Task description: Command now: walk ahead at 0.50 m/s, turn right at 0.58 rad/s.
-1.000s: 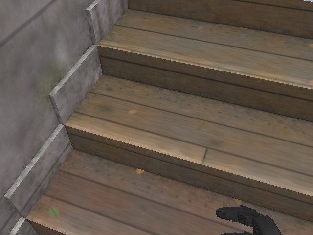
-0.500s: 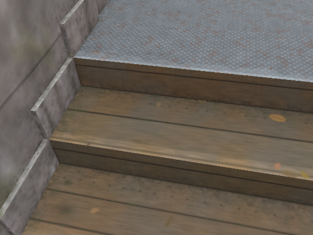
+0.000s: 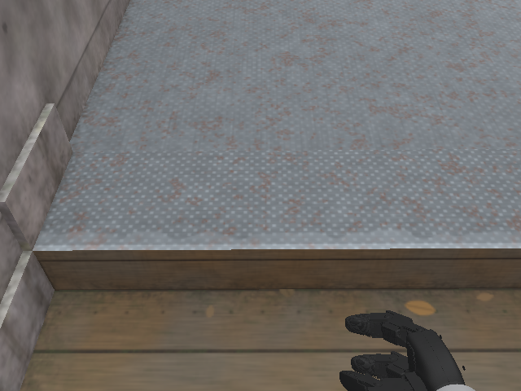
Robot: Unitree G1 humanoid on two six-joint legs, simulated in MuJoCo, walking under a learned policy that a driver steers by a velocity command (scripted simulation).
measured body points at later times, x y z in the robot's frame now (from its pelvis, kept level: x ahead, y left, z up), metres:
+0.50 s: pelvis +0.24 -0.03 +0.12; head +0.25 -0.04 +0.57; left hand +0.52 +0.04 +0.04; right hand +0.06 -0.10 -0.02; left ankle +0.13 +0.12 -0.61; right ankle +0.34 -0.20 -0.36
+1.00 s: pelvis +0.51 -0.18 +0.26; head +0.51 -0.18 +0.71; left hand +0.49 +0.05 +0.11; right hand +0.62 -0.42 +0.14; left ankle +0.59 -0.05 -0.14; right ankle +0.44 -0.25 -0.46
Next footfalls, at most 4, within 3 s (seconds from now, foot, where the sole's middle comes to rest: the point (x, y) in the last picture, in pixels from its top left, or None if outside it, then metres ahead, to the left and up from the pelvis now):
0.60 right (428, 389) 0.47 -0.27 -0.50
1.18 left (352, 206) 0.82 -0.12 -0.35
1.72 right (433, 169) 0.95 -0.32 -0.35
2.08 left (339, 206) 0.82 -0.09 -0.35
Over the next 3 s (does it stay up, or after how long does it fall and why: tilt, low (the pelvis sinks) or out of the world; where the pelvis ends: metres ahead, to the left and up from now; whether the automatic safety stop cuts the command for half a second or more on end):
stays up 0.80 -0.23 0.43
